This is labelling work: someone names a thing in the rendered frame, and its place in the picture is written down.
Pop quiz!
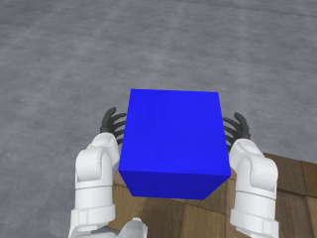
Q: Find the robot left forearm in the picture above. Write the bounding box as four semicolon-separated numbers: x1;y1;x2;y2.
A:
68;132;120;238

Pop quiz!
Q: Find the carton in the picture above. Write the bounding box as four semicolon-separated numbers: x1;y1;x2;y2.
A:
118;88;232;200

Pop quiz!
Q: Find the robot left shin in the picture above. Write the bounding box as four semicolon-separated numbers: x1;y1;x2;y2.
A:
132;217;142;222

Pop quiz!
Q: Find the left robot thigh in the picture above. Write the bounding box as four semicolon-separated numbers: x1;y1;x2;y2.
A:
118;220;148;238

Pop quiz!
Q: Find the left robot hand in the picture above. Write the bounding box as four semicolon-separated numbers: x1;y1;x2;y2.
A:
100;107;127;146

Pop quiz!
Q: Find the robot right forearm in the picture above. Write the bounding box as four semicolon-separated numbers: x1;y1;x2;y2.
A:
229;138;279;238

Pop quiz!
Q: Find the right robot hand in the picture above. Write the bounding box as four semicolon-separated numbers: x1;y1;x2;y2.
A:
222;112;251;153

